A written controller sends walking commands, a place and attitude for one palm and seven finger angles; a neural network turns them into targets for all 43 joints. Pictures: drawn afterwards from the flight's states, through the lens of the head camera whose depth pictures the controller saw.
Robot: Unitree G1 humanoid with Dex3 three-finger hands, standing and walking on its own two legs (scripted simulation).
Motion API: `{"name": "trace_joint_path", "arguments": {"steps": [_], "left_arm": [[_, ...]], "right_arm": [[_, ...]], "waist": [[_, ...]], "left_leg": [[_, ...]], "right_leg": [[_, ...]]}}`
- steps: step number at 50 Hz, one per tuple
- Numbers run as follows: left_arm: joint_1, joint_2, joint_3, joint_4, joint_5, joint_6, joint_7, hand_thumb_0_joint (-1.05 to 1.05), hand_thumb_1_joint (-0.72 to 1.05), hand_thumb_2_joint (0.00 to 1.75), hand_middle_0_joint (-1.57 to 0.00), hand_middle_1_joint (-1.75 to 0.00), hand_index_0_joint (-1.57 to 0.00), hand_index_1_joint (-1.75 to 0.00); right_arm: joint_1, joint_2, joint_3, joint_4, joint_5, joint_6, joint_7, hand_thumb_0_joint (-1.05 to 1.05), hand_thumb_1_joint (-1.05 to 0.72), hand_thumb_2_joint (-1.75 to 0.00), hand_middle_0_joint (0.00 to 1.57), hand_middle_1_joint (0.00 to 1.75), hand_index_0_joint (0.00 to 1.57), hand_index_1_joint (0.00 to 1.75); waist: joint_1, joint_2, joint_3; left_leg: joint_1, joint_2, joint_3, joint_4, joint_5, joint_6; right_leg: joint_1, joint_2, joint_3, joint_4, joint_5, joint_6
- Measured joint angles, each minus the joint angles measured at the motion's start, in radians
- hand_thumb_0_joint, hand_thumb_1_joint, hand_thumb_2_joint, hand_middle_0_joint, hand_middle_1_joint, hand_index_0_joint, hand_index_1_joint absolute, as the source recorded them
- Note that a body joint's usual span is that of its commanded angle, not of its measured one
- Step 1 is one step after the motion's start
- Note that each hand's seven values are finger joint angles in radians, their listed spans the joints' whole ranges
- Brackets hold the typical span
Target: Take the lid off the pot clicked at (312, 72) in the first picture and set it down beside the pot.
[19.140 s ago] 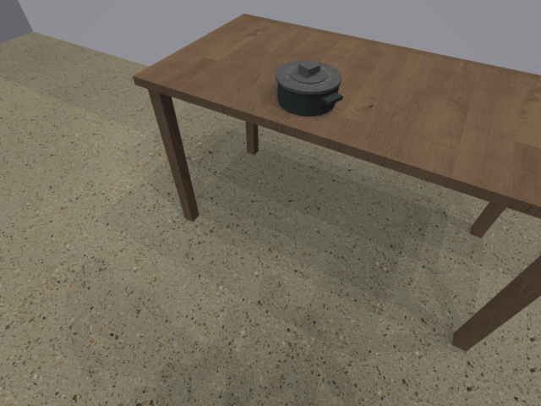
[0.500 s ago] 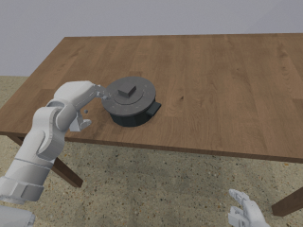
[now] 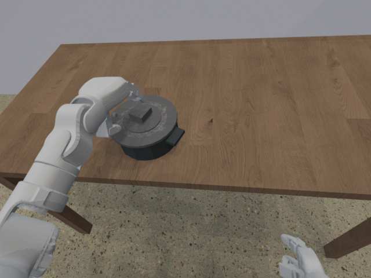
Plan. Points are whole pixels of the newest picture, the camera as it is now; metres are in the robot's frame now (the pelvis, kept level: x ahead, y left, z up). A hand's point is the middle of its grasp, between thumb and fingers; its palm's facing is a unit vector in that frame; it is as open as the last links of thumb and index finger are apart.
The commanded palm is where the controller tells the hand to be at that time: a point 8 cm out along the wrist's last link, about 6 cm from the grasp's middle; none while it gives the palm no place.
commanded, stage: move the open hand above the knob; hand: left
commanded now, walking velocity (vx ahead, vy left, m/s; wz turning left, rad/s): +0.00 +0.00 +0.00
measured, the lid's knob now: (140, 112) +0.49 +0.14 +0.07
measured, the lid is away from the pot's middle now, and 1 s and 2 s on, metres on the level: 0.00 0.00 0.00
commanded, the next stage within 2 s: lower the open fingers around the knob in 1.18 s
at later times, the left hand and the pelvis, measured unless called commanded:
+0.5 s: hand (129, 105) +0.45 +0.14 +0.14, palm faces -0.29 -0.02 -0.96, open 10.1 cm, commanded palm +0.45 +0.15 +0.21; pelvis +0.00 +0.00 +0.00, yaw -1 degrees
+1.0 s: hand (126, 103) +0.45 +0.15 +0.14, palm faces -0.28 -0.03 -0.96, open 10.1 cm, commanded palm +0.45 +0.15 +0.21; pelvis +0.00 +0.01 +0.00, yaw -1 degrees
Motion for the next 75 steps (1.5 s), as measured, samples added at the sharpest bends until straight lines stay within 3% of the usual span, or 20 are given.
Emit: {"name": "trace_joint_path", "arguments": {"steps": [7,14,19,23,32,41,54,60,70,75], "left_arm": [[-0.029,-0.037,-0.029,0.061,0.025,0.076,-0.001,0.0,-0.3,1.44,-0.83,-0.08,-0.84,-0.09],[-0.111,-0.035,-0.037,0.12,0.019,0.032,-0.001,0.0,-0.3,1.43,-0.83,-0.09,-0.84,-0.09],[-0.169,-0.054,-0.03,0.231,0.027,0.066,0.02,0.0,-0.3,1.44,-0.83,-0.08,-0.84,-0.09],[-0.187,-0.068,-0.06,0.264,0.04,0.077,0.002,0.0,-0.3,1.44,-0.83,-0.08,-0.84,-0.09],[-0.26,-0.067,-0.027,0.364,0.044,0.023,0.023,0.0,-0.3,1.44,-0.83,-0.08,-0.84,-0.09],[-0.2,-0.066,-0.022,0.307,0.048,0.02,0.023,0.0,-0.3,1.44,-0.83,-0.08,-0.84,-0.09],[-0.266,-0.092,-0.087,0.379,0.049,0.042,0.021,0.0,-0.3,1.44,-0.83,-0.08,-0.84,-0.09],[-0.314,-0.101,-0.064,0.441,0.05,0.017,0.035,0.0,-0.3,1.44,-0.83,-0.09,-0.84,-0.09],[-0.316,-0.104,-0.056,0.501,0.058,0.054,0.015,0.0,-0.3,1.44,-0.83,-0.08,-0.84,-0.09],[-0.276,-0.093,-0.04,0.443,0.054,0.017,0.003,0.0,-0.3,1.44,-0.83,-0.08,-0.84,-0.09]], "right_arm": [[0.02,-0.005,-0.009,0.002,0.009,0.024,0.025,0.01,-0.91,-0.9,0.2,0.3,0.2,0.3],[0.023,0.004,-0.006,0.021,0.003,0.012,0.004,0.01,-0.91,-0.9,0.2,0.3,0.2,0.3],[0.04,0.005,-0.009,0.025,0.01,0.021,0.016,0.01,-0.91,-0.9,0.2,0.3,0.2,0.3],[0.047,0.004,-0.01,0.032,0.01,0.029,0.012,0.01,-0.91,-0.9,0.2,0.3,0.2,0.3],[0.079,0.008,-0.013,0.045,0.004,0.015,-0.005,0.01,-0.91,-0.9,0.2,0.3,0.2,0.3],[0.096,0.007,-0.019,0.044,0.002,0.022,0.0,0.01,-0.91,-0.9,0.2,0.3,0.2,0.3],[0.064,0.012,-0.014,0.045,0.009,0.016,-0.006,0.01,-0.91,-0.9,0.2,0.3,0.2,0.3],[0.061,0.017,-0.007,0.053,0.004,0.004,-0.016,0.01,-0.91,-0.9,0.2,0.3,0.2,0.3],[0.093,0.007,-0.01,0.061,0.006,0.019,-0.01,0.01,-0.91,-0.9,0.2,0.3,0.2,0.3],[0.109,0.004,-0.019,0.056,0.0,0.009,-0.019,0.01,-0.91,-0.9,0.2,0.3,0.2,0.3]], "waist": [[-0.006,0.002,-0.015],[-0.02,-0.008,-0.013],[-0.027,-0.008,-0.032],[-0.034,-0.01,-0.028],[-0.051,-0.021,-0.036],[-0.05,-0.014,-0.036],[-0.038,-0.018,-0.032],[-0.046,-0.023,-0.038],[-0.059,-0.02,-0.039],[-0.062,-0.019,-0.04]], "left_leg": [[-0.021,0.001,0.003,0.01,-0.008,0.0],[-0.024,0.002,0.005,0.014,-0.011,0.001],[-0.04,0.003,0.01,0.017,-0.011,0.002],[-0.045,0.003,0.009,0.022,-0.012,0.005],[-0.049,0.003,0.02,0.009,-0.005,0.009],[-0.038,0.003,0.027,0.007,-0.007,0.013],[-0.051,-0.001,0.01,0.006,0.007,0.012],[-0.054,0.0,0.012,0.0,0.009,0.01],[-0.055,0.005,0.019,0.005,-0.004,0.008],[-0.047,0.005,0.022,0.001,-0.01,0.008]], "right_leg": [[-0.021,0.001,0.004,0.009,-0.006,0.0],[-0.024,0.001,0.006,0.01,-0.007,0.001],[-0.043,0.001,0.011,0.015,-0.006,0.002],[-0.046,0.001,0.011,0.017,-0.005,0.004],[-0.056,-0.001,0.023,0.008,0.004,0.008],[-0.046,0.0,0.029,0.0,0.009,0.011],[-0.055,-0.002,0.013,0.005,0.012,0.009],[-0.061,0.0,0.016,0.003,0.014,0.007],[-0.062,0.003,0.024,0.002,0.006,0.006],[-0.053,0.003,0.027,-0.008,0.005,0.006]]}}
